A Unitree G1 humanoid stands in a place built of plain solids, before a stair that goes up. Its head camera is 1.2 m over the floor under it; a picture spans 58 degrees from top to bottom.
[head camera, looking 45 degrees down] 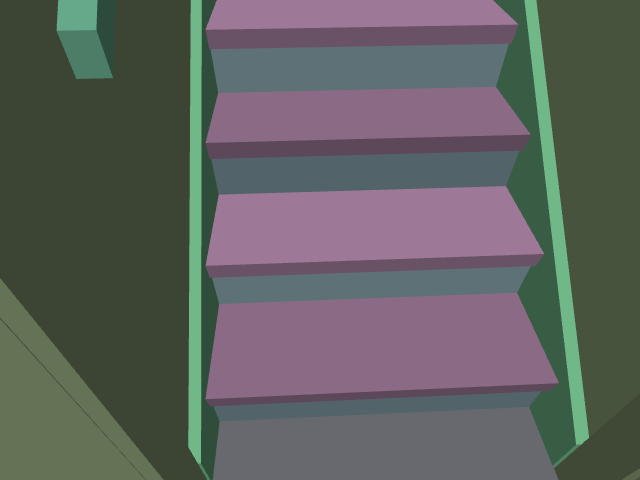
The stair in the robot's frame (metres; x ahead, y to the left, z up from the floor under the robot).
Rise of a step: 0.19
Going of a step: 0.26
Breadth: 0.87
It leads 3 degrees to the left of straight ahead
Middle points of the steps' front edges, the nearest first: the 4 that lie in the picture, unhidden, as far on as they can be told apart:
0.49 -0.16 0.19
0.75 -0.15 0.38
1.01 -0.13 0.58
1.26 -0.12 0.77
